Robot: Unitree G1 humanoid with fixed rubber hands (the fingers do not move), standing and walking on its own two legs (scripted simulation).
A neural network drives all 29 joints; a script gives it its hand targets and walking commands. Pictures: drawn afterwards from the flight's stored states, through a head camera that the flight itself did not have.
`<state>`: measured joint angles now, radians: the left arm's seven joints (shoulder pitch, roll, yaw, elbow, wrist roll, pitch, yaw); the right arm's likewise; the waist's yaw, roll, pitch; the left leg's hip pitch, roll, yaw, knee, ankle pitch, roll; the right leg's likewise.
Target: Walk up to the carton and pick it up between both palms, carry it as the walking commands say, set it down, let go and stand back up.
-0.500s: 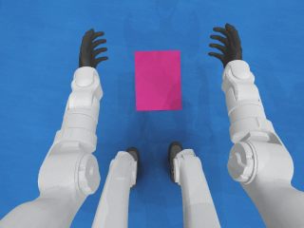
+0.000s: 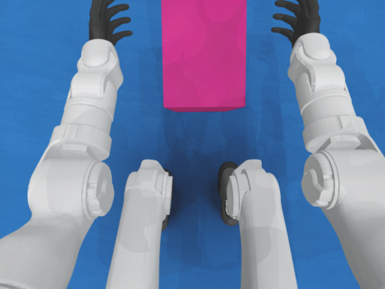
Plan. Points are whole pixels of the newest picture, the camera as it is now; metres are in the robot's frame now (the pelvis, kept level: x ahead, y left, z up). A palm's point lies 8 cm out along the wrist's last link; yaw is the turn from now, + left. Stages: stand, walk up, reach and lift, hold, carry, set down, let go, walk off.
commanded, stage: reach and lift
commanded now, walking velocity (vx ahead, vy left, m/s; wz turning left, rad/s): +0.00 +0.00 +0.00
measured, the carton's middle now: (202, 68) +0.52 -0.02 -0.32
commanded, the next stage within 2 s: none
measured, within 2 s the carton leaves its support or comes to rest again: leaves its support in 1.88 s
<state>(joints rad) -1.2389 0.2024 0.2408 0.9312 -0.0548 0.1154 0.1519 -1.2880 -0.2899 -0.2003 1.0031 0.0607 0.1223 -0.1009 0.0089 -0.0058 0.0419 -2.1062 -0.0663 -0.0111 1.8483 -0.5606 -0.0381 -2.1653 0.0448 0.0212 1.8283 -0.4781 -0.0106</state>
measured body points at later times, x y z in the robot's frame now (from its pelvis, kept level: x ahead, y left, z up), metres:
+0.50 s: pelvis -0.01 +0.00 -0.08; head +0.37 -0.01 +0.16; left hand +0.54 +0.15 -0.27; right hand +0.54 -0.19 -0.27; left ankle +0.09 +0.12 -0.43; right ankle +0.11 -0.11 -0.43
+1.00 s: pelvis -0.01 +0.01 -0.09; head +0.36 -0.01 +0.17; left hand +0.54 +0.13 -0.26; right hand +0.55 -0.17 -0.27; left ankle +0.09 +0.12 -0.43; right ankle +0.11 -0.11 -0.43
